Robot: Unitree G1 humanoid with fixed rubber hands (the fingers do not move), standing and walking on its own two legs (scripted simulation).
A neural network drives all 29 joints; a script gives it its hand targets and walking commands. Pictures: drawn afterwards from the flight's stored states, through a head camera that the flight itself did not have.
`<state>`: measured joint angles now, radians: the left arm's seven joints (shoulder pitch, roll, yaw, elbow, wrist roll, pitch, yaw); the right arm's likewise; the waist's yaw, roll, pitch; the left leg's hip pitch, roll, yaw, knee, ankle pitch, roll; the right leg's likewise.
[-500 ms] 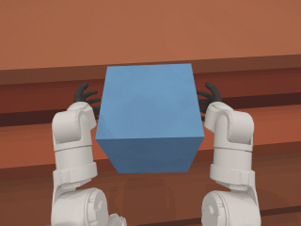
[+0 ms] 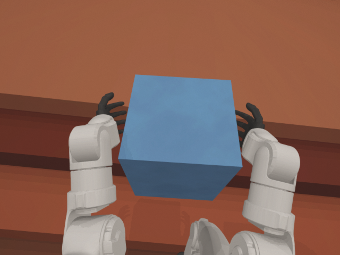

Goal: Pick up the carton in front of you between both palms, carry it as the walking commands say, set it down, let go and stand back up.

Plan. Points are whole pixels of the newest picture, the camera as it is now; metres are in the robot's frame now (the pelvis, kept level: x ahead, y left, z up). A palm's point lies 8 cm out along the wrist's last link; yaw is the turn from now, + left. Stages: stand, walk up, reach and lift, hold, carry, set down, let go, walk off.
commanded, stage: carry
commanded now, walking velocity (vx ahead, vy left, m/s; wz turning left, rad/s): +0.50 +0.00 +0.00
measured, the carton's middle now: (177, 144) +0.37 +0.00 +0.09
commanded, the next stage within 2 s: none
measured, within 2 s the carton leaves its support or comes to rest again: neither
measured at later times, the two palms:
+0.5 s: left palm (131, 10) +0.69 +0.16 +0.29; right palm (236, 28) +0.68 -0.15 +0.27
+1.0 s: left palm out of the picture +1.03 +0.14 +0.41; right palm out of the picture +1.03 -0.17 +0.42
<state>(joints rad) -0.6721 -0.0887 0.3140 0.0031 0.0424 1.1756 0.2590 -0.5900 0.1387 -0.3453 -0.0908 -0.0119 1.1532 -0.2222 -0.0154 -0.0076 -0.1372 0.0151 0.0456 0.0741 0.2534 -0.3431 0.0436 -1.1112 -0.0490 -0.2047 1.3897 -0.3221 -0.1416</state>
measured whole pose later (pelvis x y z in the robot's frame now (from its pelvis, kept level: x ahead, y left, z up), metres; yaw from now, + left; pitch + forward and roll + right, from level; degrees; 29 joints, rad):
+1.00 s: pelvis +0.68 -0.03 +0.25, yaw -3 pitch +4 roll -4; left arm -0.70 -0.08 0.33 0.04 0.04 1.19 0.23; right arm -0.65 0.13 -0.36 -0.05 -0.02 1.18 -0.23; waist 0.06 0.01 -0.11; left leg -0.06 0.15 0.08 0.53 -0.23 0.03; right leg -0.83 0.00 -0.17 1.05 -0.33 -0.14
